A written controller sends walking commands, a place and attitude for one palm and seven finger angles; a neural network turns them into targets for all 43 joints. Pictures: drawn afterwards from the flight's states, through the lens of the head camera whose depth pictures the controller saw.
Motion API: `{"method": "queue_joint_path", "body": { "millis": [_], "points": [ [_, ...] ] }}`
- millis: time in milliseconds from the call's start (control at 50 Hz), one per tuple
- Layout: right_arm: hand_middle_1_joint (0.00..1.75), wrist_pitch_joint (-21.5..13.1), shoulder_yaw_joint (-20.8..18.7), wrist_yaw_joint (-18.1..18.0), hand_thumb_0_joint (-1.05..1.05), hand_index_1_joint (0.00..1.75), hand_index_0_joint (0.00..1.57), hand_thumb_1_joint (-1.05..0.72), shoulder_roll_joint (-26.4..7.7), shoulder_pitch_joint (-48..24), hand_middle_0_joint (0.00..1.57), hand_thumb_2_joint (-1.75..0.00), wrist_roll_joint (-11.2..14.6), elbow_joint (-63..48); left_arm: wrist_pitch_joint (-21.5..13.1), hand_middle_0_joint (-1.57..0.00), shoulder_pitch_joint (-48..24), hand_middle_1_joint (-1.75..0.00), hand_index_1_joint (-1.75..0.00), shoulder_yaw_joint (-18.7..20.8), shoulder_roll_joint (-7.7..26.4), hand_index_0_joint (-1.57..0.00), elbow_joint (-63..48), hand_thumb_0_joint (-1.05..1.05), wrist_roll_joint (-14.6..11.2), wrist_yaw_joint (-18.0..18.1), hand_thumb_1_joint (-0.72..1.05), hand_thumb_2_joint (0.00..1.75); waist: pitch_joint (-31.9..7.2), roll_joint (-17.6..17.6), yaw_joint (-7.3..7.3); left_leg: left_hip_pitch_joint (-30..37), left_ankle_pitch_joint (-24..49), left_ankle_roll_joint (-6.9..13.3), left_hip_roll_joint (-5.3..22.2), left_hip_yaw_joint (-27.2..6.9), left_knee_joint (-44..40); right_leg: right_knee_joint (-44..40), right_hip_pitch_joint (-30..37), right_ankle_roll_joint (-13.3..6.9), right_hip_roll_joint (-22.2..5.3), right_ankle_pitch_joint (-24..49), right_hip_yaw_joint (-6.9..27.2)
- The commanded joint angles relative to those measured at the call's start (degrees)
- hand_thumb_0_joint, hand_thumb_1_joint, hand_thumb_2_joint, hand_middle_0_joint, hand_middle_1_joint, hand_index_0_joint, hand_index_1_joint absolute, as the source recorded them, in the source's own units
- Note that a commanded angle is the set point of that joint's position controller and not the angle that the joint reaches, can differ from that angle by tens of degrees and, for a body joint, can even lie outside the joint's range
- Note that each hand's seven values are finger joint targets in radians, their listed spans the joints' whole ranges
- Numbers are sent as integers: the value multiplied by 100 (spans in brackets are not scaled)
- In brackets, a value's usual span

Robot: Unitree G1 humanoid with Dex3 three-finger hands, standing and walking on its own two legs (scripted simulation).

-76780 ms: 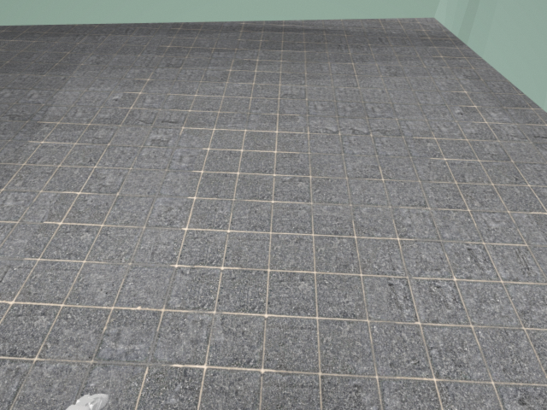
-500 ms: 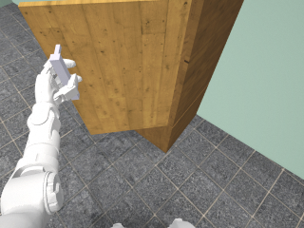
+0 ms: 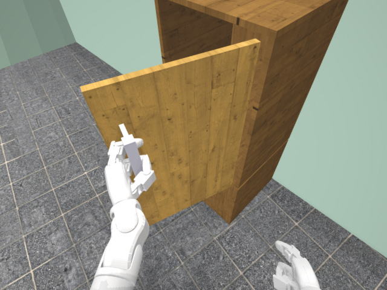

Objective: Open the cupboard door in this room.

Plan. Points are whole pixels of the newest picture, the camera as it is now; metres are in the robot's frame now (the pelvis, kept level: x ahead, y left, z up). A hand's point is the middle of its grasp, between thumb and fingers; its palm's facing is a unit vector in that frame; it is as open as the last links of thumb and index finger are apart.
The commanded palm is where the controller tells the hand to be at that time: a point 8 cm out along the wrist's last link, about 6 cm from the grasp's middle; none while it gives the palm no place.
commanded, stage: pull the door open along its arc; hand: left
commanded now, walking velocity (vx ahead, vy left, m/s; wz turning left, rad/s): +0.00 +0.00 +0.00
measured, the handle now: (133, 156) +0.38 +0.15 +0.07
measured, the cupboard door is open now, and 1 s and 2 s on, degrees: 73 86 89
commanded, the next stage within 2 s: open thumb and fingers to let go in 0.34 s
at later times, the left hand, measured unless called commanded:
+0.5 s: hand (174, 197) +0.28 +0.05 +0.08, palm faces +0.36 -0.93 -0.04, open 6.1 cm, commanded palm +0.23 +0.09 +0.08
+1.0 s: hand (172, 192) +0.29 +0.06 +0.08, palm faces +0.37 -0.93 -0.03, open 13.1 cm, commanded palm +0.24 +0.09 +0.08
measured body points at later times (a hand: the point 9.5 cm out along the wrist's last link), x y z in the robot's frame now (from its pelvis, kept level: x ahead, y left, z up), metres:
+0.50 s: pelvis +0.00 -0.03 +0.00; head +0.01 -0.05 +0.45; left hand +0.25 +0.10 +0.09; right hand +0.19 -0.24 -0.10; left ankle -0.02 +0.13 -0.71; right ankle -0.01 -0.10 -0.71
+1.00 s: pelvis -0.02 -0.01 +0.00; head -0.01 -0.04 +0.44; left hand +0.26 +0.10 +0.09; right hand +0.16 -0.22 -0.11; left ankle -0.02 +0.13 -0.71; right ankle -0.01 -0.10 -0.71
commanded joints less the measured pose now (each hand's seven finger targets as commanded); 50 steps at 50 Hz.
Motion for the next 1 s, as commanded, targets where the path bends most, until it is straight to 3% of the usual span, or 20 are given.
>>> {"method": "queue_joint_path", "body": {
  "millis": [0, 40, 80, 140, 180, 200, 320, 380, 420, 500, 560, 660, 820, 860, 980],
  "points": [
    [30, -105, -233, -109, 0, 30, 20, -90, -595, -229, 20, -90, -64, -722, -220, -40, -558, -135, -135, -70, 204, -40, -1711, 0, 370, 640, 90, 90, -1154, -595, 124, 471, 1840, 109, -182, -79, -340, -611, 1092, 21, 25, 2468, 107],
    [30, -71, -234, -102, 0, 30, 20, -90, -550, -317, 20, -90, -76, -787, -183, -40, -278, -135, -135, -425, -53, -40, -2037, 0, 478, 673, 90, 90, -1184, -411, 148, 566, 1876, 101, -186, -70, -340, -580, 1115, 6, 0, 2560, 107],
    [30, -65, -239, -92, 0, 30, 20, -90, -511, -330, 20, -90, -92, -829, -140, -40, 28, -135, -135, -711, -257, -40, -2308, 0, 563, 699, 90, 90, -1273, -444, 153, 645, 2040, 100, -181, -87, -306, -529, 1208, 6, -14, 2837, 92],
    [30, -77, -223, -87, 0, 30, 20, -90, -477, -429, 20, -90, -92, -889, -67, -40, 519, -135, -135, -1050, -446, -40, -2526, 0, 656, 696, 90, 90, -1092, -503, 144, 642, 1989, 107, -186, -120, -263, -544, 1174, 18, -40, 2929, 103],
    [30, -112, -190, -82, 0, 30, 20, -90, -442, -500, 20, -90, -74, -912, -22, -40, 795, -135, -135, -1236, -592, -40, -2645, 0, 610, 675, 90, 90, -977, -505, 150, 625, 1894, 109, -208, -142, -235, -581, 1167, 33, -60, 2942, 107],
    [30, -135, -182, -80, 0, 30, 20, -90, -442, -526, 20, -90, -68, -914, 12, -40, 943, -135, -135, -1307, -665, -40, -2672, 0, 559, 655, 90, 90, -920, -679, 153, 613, 1845, 109, -209, -166, -226, -638, 1204, 40, -64, 2931, 109],
    [30, -319, -141, 6, 0, 30, 20, -90, -392, -708, 20, -90, -38, -924, 157, -40, 1498, -135, -135, -1719, -1069, -40, -3048, 0, 429, 636, 90, 90, -886, -638, 207, 634, 1703, 108, -265, -193, -114, -687, 1173, 76, -128, 2902, 132],
    [30, -361, -142, -17, 0, 30, 20, -90, -430, -669, 20, -90, -56, -827, 195, -40, 1031, -135, -135, -1501, -843, -40, -2945, 0, 445, 723, 90, 90, -766, -753, 131, 555, 1614, 101, -289, -229, -50, -708, 1036, 112, -159, 2916, 184],
    [30, -352, -126, -97, 0, 30, 20, -90, -460, -708, 20, -90, -82, -694, 150, -40, 130, -135, -135, -1189, -533, -40, -2675, 0, 459, 844, 90, 90, -591, -768, 51, 442, 1355, 106, -321, -259, -25, -812, 785, 129, -195, 2404, 281],
    [30, -396, -161, -122, 0, 30, 20, -90, -420, -656, 20, -90, -97, -699, 64, -38, 307, -132, -132, -1250, -657, -38, -2472, 0, 510, 828, 62, 78, -965, -771, 165, 521, 1429, 108, -333, -247, -28, -781, 930, 126, -206, 2446, 320],
    [30, -395, -155, -129, 0, 30, 20, -90, -434, -612, 20, -90, -87, -694, 15, -36, 30, -130, -130, -1321, -714, -36, -2409, 0, 476, 754, 41, 69, -919, -768, 92, 495, 1377, 118, -336, -251, -53, -773, 901, 156, -230, 2477, 333],
    [30, -434, -174, -135, 0, 30, 20, -90, -468, -621, 20, -90, -79, -662, -101, -34, -348, -126, -126, -1491, -814, -34, -2222, 0, 553, 711, 6, 54, -839, -741, -19, 520, 1228, 146, -305, -272, -35, -800, 626, 118, -196, 1940, 285],
    [30, -449, -175, -117, 0, 30, 20, -90, -481, -655, 20, -90, -49, -668, -74, -30, -715, -120, -120, -1459, -871, -30, -1824, 0, 539, 801, -50, 30, -912, -670, 63, 493, 1130, 146, -293, -277, -110, -740, 517, 23, -98, 1395, 154],
    [30, -438, -173, -127, 0, 30, 20, -90, -471, -698, 20, -90, -51, -664, -58, -30, -900, -120, -120, -1405, -857, -30, -1796, 0, 526, 866, -50, 30, -914, -681, 74, 497, 1116, 146, -291, -270, -117, -763, 508, 9, -84, 1277, 151],
    [30, -421, -178, -91, 0, 30, 20, -90, -462, -681, 20, -90, -61, -639, -8, -25, -1006, -90, -90, -1451, -960, -25, -1677, 0, 588, 973, -50, 30, -979, -601, 104, 507, 1163, 131, -249, -276, -163, -671, 498, -46, -21, 1194, 52]
  ]
}}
